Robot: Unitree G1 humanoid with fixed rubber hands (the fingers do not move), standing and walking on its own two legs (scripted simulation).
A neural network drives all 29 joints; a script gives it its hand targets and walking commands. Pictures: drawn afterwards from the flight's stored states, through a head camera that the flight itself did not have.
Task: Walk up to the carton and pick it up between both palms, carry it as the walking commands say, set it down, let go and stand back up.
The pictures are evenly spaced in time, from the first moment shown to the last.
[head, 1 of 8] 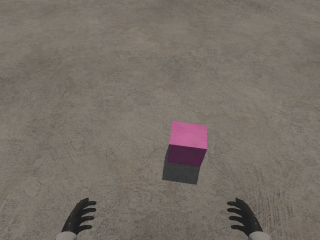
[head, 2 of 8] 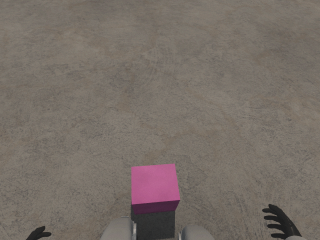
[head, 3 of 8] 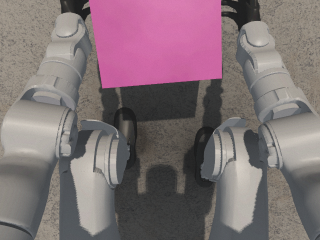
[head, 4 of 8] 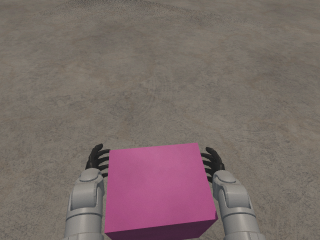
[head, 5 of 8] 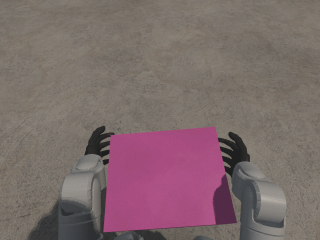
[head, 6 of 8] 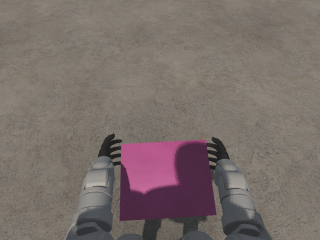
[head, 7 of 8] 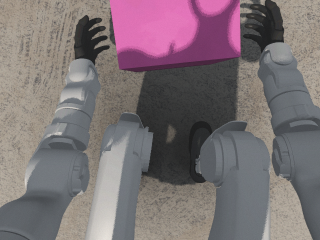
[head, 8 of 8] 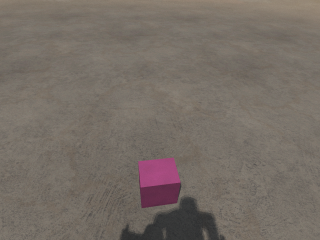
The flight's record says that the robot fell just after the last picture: no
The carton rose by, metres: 0.63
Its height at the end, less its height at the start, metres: +0.00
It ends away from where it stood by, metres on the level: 0.48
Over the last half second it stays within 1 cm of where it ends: yes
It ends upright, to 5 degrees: yes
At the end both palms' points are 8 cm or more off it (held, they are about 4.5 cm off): yes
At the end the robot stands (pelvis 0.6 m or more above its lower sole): yes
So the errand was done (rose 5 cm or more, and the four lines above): yes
